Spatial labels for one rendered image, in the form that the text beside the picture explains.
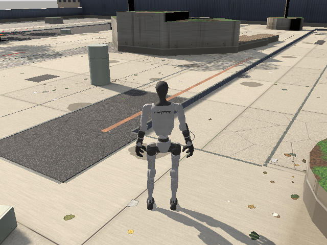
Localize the robot right forearm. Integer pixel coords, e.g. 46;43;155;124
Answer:
182;123;192;146

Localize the left robot thigh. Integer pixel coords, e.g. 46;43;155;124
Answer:
146;142;157;178

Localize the left robot hand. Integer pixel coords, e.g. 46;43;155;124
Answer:
135;145;146;157

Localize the right robot hand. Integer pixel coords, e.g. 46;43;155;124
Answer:
182;144;194;158

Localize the robot right upper arm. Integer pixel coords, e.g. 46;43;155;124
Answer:
173;103;187;131

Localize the left robot foot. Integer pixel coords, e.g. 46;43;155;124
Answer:
147;197;154;210

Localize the robot left forearm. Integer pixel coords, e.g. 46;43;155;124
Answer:
136;125;145;146

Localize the robot left upper arm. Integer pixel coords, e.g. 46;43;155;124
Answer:
140;104;152;132

